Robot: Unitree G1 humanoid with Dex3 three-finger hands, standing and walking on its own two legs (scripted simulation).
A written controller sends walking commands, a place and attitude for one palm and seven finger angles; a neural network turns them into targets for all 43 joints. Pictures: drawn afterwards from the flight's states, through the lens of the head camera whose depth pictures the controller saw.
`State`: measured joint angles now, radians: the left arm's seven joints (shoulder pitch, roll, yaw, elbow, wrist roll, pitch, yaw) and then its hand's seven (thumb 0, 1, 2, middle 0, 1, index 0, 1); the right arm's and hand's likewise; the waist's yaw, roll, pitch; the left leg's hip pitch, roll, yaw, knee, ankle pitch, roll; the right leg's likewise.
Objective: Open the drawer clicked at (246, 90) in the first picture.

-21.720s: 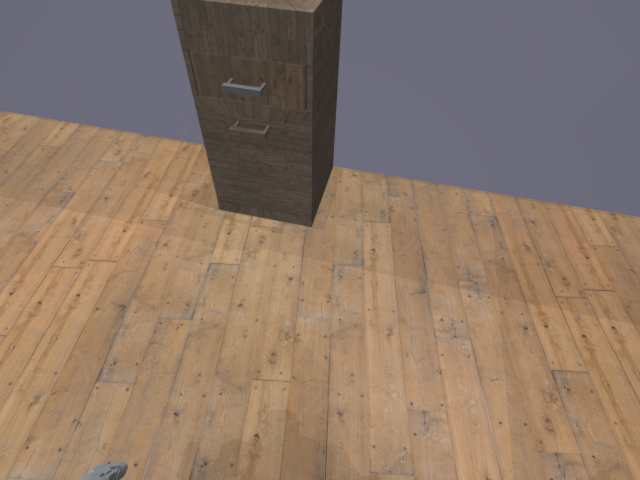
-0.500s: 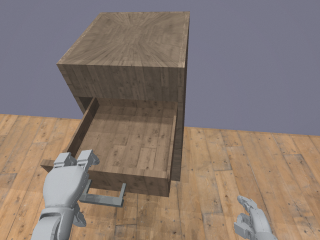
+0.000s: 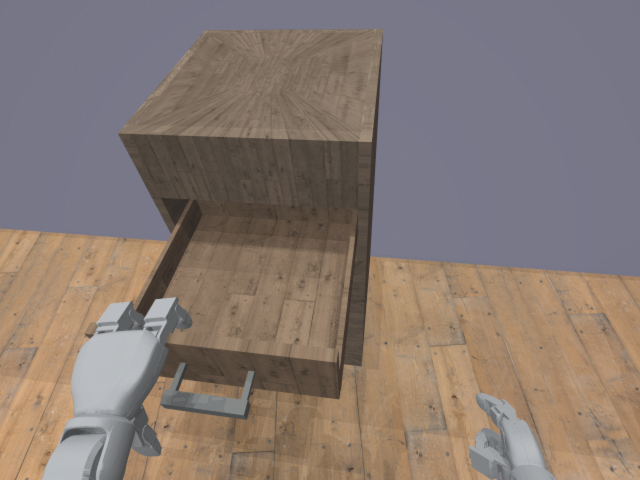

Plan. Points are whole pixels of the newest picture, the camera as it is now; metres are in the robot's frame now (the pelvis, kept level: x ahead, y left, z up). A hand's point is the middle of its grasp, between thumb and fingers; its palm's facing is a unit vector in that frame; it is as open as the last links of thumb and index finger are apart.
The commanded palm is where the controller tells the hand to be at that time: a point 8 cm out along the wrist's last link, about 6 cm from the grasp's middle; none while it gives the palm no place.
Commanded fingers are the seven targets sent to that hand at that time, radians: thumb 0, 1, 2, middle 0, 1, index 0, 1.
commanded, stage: draw the hand back to the body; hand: left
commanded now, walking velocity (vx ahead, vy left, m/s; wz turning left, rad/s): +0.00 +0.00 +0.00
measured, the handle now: (210, 389) +0.25 +0.22 -0.12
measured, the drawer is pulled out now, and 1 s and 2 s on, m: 0.30 0.30 0.30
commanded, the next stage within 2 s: step back with the hand held close in 1.42 s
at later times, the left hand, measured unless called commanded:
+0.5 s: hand (118, 374) +0.19 +0.24 +0.09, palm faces +0.18 -0.57 -0.80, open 13.8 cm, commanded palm +0.16 +0.26 +0.14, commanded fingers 0.00 -0.32 0.38 -0.29 -1.09 -0.29 -1.09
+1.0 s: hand (83, 344) +0.19 +0.24 +0.16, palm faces +0.41 -0.82 -0.41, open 10.6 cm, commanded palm +0.14 +0.28 +0.18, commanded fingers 0.00 0.55 0.75 -0.22 -0.52 -0.22 -0.52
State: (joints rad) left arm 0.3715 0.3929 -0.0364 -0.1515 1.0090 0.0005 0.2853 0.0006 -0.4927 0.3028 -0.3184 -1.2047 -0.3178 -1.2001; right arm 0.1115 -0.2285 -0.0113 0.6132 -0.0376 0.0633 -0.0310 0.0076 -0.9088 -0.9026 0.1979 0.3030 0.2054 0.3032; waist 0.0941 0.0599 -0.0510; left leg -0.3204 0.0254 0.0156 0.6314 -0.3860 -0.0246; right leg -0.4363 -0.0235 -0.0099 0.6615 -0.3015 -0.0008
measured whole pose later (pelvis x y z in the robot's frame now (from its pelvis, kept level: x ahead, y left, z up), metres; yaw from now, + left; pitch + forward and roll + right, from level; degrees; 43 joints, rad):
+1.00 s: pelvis +0.01 +0.00 +0.02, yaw +2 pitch -3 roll +0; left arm 0.54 0.30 0.25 -0.46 -0.01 -0.12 0.12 0.00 0.21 0.61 -0.26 -0.74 -0.26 -0.74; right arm 0.20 -0.21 0.02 0.65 -0.01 -0.20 -0.09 0.01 -0.91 -0.90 0.20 0.30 0.21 0.30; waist 0.06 0.06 0.02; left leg -0.05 0.03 -0.02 0.41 -0.30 -0.02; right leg -0.14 -0.02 -0.05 0.42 -0.22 0.01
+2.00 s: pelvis -0.03 +0.01 +0.01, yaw +4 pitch +2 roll +0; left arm 0.66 0.41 0.39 -0.63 -0.04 -0.21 0.13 0.02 0.88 0.90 -0.21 -0.31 -0.21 -0.30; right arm 0.15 -0.20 -0.01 0.56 0.01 -0.06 -0.09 0.01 -0.91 -0.90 0.20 0.30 0.21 0.30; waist 0.00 -0.01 0.06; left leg -0.29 -0.01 -0.04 0.53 -0.28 -0.01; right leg -0.34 -0.06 -0.06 0.50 -0.19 0.02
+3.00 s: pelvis -0.17 -0.05 +0.00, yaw +1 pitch +3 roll -2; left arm 0.58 0.42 0.39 -0.67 -0.06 -0.24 0.11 0.02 0.89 0.90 -0.21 -0.31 -0.21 -0.30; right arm 0.08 -0.15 0.04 0.61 -0.01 -0.16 -0.03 0.01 -0.90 -0.90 0.20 0.30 0.21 0.30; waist 0.03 0.00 0.07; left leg -0.48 0.11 -0.03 0.55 -0.12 -0.06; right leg -0.23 0.03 -0.03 0.52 -0.36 0.00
